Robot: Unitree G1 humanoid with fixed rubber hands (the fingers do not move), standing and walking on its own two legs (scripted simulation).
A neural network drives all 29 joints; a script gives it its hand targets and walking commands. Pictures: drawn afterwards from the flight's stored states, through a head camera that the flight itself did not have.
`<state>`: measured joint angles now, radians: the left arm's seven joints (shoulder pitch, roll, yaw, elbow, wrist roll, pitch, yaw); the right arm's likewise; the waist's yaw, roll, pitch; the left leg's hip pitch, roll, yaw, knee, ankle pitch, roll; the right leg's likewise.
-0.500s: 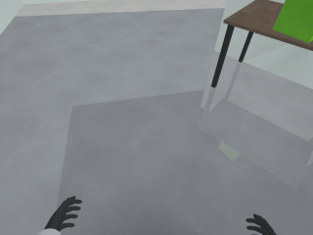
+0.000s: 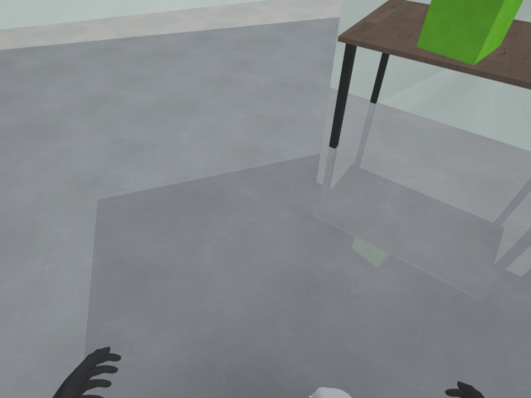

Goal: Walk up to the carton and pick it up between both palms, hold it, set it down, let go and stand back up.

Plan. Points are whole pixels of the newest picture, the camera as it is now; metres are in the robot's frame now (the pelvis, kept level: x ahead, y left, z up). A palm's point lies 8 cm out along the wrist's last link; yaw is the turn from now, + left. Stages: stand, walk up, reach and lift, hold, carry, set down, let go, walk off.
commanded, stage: walk up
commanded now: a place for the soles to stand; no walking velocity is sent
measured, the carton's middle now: (472, 12) +1.47 -0.76 +0.02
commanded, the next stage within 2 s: none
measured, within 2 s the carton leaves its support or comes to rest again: neither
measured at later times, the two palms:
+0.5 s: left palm (127, 327) +0.23 +0.24 -0.04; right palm out of the picture +0.20 -0.41 -0.06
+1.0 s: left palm (153, 222) +0.48 +0.28 -0.09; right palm (482, 319) +0.25 -0.31 -0.03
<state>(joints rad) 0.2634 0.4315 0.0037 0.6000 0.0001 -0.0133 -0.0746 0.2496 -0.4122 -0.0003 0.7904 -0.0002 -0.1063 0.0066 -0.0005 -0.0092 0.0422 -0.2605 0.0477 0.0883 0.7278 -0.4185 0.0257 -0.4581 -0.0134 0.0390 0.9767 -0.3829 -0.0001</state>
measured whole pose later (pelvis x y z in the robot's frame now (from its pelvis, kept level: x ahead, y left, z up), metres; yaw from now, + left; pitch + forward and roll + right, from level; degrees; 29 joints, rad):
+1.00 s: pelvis +0.29 +0.01 +0.02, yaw -22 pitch -6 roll -3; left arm 0.40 0.48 0.04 0.62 0.00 -0.01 -0.05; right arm 0.30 -0.43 0.00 0.79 0.00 -0.12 0.03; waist 0.01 -0.06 0.07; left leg -0.22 0.01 0.18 0.59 -0.30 0.07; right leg -0.39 0.05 0.13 1.07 -0.29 0.00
